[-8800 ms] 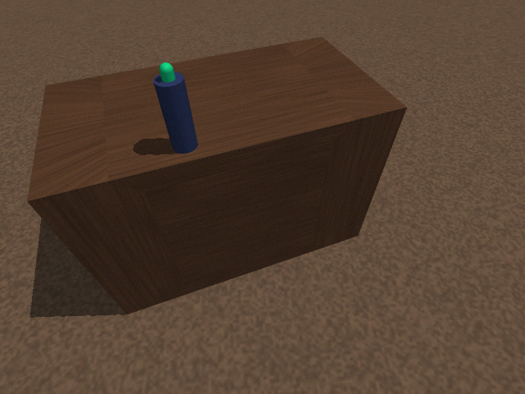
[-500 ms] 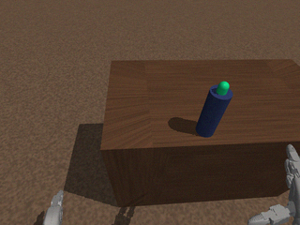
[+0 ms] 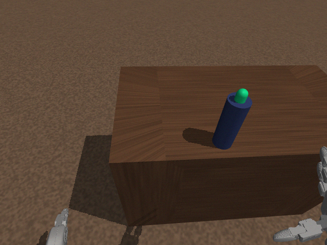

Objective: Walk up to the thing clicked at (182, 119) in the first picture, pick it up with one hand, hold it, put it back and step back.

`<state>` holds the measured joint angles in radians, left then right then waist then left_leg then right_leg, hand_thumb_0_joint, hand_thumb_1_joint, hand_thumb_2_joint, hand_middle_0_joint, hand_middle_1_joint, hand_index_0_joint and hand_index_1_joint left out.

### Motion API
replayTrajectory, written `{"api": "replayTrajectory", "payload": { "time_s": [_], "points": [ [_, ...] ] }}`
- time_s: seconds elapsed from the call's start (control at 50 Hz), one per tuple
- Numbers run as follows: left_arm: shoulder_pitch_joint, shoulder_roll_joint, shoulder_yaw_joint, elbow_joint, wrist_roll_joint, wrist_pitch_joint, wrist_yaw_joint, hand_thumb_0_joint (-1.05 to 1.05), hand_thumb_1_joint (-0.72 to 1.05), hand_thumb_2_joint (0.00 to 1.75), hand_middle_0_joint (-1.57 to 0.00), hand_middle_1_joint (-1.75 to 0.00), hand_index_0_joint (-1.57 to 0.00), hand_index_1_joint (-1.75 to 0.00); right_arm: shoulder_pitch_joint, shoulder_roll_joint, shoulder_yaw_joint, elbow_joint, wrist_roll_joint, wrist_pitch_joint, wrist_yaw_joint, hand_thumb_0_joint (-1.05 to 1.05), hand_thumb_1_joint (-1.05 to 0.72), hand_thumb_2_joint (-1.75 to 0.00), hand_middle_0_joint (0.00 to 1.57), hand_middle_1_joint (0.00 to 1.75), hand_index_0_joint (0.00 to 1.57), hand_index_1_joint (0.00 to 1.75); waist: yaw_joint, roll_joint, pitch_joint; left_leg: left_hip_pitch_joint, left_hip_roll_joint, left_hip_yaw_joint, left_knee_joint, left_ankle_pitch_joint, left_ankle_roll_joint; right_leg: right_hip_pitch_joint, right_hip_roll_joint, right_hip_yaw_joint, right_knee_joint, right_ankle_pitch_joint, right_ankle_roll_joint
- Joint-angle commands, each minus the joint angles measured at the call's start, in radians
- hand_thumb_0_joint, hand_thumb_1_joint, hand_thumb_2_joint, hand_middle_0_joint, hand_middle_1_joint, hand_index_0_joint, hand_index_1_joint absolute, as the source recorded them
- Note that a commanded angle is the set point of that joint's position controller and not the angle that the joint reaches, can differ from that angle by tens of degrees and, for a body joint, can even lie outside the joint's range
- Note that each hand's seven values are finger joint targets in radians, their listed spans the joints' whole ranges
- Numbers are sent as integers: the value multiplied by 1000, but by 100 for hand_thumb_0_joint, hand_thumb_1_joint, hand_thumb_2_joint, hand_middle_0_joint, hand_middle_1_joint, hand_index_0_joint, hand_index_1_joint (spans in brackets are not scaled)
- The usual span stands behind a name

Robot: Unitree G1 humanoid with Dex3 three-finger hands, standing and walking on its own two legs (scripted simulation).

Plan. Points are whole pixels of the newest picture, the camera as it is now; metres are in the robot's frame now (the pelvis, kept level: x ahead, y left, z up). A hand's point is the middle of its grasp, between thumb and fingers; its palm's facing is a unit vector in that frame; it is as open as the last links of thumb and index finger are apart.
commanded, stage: go down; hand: right
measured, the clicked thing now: (231, 119) +0.46 -0.21 +0.04
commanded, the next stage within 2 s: none
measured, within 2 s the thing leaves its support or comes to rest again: neither
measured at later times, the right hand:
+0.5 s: hand (312, 160) +0.27 -0.32 +0.10, palm faces +0.23 +0.96 -0.13, open 17.5 cm
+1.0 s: hand (318, 148) +0.30 -0.35 +0.10, palm faces +0.19 +0.98 -0.01, open 17.5 cm
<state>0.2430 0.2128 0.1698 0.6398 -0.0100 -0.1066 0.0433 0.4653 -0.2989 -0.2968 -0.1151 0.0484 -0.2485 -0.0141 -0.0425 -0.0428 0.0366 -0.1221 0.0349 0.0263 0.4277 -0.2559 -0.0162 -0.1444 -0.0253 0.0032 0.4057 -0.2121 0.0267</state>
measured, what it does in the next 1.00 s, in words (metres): stands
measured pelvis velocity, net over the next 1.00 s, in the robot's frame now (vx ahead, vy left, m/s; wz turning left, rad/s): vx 0.00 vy -0.01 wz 0.00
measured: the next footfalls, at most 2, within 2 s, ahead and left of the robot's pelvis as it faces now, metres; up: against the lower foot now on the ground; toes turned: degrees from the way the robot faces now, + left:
none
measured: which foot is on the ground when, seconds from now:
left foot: down 0.00-1.00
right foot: down 0.00-1.00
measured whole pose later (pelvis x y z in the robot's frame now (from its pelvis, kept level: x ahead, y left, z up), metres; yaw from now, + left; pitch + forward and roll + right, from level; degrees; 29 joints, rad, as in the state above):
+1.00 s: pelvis +0.00 -0.01 -0.01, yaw +0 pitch +3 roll +1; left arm 0.22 0.24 -0.01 0.70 -0.02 -0.21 0.19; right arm -0.23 -0.58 -0.57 0.67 0.32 -0.15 0.52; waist 0.00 0.01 -0.06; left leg -0.28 0.03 0.03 0.51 -0.29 -0.03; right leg -0.33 -0.03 0.02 0.55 -0.28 0.02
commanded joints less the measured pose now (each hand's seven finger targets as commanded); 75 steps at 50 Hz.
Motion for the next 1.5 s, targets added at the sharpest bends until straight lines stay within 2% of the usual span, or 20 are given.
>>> {"api": "replayTrajectory", "payload": {
  "time_s": [0.0,0.02,0.1,0.16,0.22,0.24,0.32,0.38,0.52,0.58,0.68,0.74,0.8,0.94,1.0,1.04,1.18,1.26,1.44,1.48],
  "points": [
    [-60,103,23,-87,13,-50,4,0,-53,3,-6,-5,-6,-5,-66,-134,-121,-168,12,-107,-2,0,52,-7,3,6,4,6,13,47,-76,-54,-39,34,-55,168,3,30,29,-29,-30,154,-38],
    [-114,117,6,-152,15,-53,2,0,-54,4,-6,-5,-5,-5,-99,-175,-158,-201,17,-115,-2,0,52,-7,3,6,4,6,-12,6,-107,-34,-33,28,-57,178,2,29,36,-33,-27,159,-37],
    [-143,91,-16,-29,14,-33,5,0,-54,4,-6,-5,-6,-5,-156,-196,-176,-99,36,-103,38,0,54,-7,2,6,4,6,5,6,-34,-92,-28,18,-64,118,2,-27,39,-33,-24,92,-40],
    [-190,199,52,-120,13,-38,30,0,-53,3,-6,-5,-6,-5,-296,-268,-222,-104,57,-112,70,0,57,-8,2,7,3,7,36,19,-113,-74,-26,13,-62,131,2,10,38,-25,-19,95,-38],
    [-163,161,12,-97,3,-45,52,0,-54,3,-6,-5,-6,-5,-438,-319,-259,-34,97,-120,118,0,54,-8,2,6,4,6,42,21,-109,-80,-17,-3,-77,108,-2,21,42,-18,-11,74,-41],
    [-168,196,41,-114,-1,-51,67,0,-54,3,-6,-5,-6,-5,-495,-341,-275,1,121,-119,144,0,55,-8,2,7,3,7,54,27,-144,-79,-16,-7,-72,126,-5,41,39,-11,-2,88,-43],
    [-111,84,-89,-57,-20,-57,86,0,-53,2,-5,-5,-6,-4,-543,-382,-297,245,193,-56,273,0,55,-6,3,6,4,6,39,8,-121,-82,-6,-15,-65,161,-12,-9,42,-8,10,108,-49],
    [-136,94,-116,-20,-26,-67,101,0,-52,2,-5,-5,-6,-4,-644,-418,-294,351,237,-10,373,0,56,-4,4,5,5,5,49,-32,-161,-109,-9,-7,-24,194,-5,-35,41,-7,31,131,-50],
    [-133,196,-92,-72,-22,-108,122,0,-53,3,-5,-6,-6,-5,-810,-551,-348,499,291,23,498,0,60,-6,2,6,4,6,39,-26,-237,-117,-28,24,6,192,8,-43,25,4,35,134,-44],
    [-125,220,-67,-71,-17,-118,126,0,-54,4,-6,-6,-6,-5,-866,-576,-367,478,300,16,502,0,60,-7,1,6,3,6,14,-49,-270,-102,-33,26,13,184,18,-43,19,10,41,150,-38],
    [-176,149,-140,-97,-14,-130,122,0,-54,4,-6,-6,-6,-5,-863,-543,-332,485,280,10,492,0,59,-7,2,6,3,6,-1,-72,-273,-102,-46,25,24,163,31,-61,8,11,49,169,-30],
    [-132,129,-165,-90,-12,-131,131,0,-54,5,-6,-6,-6,-6,-885,-546,-335,482,293,9,503,0,58,-8,2,6,3,6,14,-75,-321,-88,-46,22,36,224,28,-33,6,12,69,245,-30],
    [-68,255,-67,-91,-10,-131,153,0,-54,4,-6,-6,-6,-6,-903,-607,-367,500,307,23,515,0,56,-7,3,6,4,6,46,-74,-357,-105,-45,21,33,232,25,1,7,12,74,237,-31],
    [-40,118,-169,-11,-12,-142,150,0,-55,5,-5,-6,-5,-6,-1012,-625,-347,595,289,36,542,0,57,-7,3,6,4,6,64,-88,-198,-182,-37,12,20,161,20,-110,18,6,71,102,-46],
    [-94,164,-142,-26,-8,-159,158,0,-54,5,-5,-6,-5,-6,-1045,-633,-316,670,285,41,582,0,59,-6,3,6,4,6,80,-88,-255,-203,-38,7,42,170,20,-104,14,10,89,110,-45],
    [-105,226,-108,-53,-1,-166,167,0,-54,4,-6,-6,-6,-5,-1107,-704,-346,662,283,31,596,0,59,-7,3,6,4,6,85,-89,-298,-201,-38,7,51,177,21,-90,12,17,102,121,-43],
    [-83,214,-142,-85,-1,-168,177,0,-55,5,-5,-6,-6,-6,-1118,-804,-420,796,296,19,613,0,56,-6,3,6,4,6,58,-44,-393,-160,-33,5,86,271,11,-94,21,22,156,230,-48],
    [-86,162,-189,-102,-1,-156,171,0,-55,6,-5,-6,-5,-6,-1122,-787,-395,864,272,28,615,0,57,-6,3,6,4,6,48,-63,-340,-187,-35,5,89,250,19,-146,19,18,158,233,-46],
    [-31,249,-110,-108,2,-158,174,0,-56,6,-6,-6,-6,-6,-1201,-882,-434,826,277,8,625,0,57,-7,3,6,4,6,89,-119,-426,-233,-50,11,117,265,21,-81,2,27,199,308,-39],
    [-53,222,-137,-111,1,-156,170,0,-56,6,-6,-6,-6,-6,-1195,-867,-423,846,270,11,623,0,55,-7,4,6,4,6,83,-123,-412,-247,-49,10,119,247,23,-95,3,27,201,298,-40]
  ]
}}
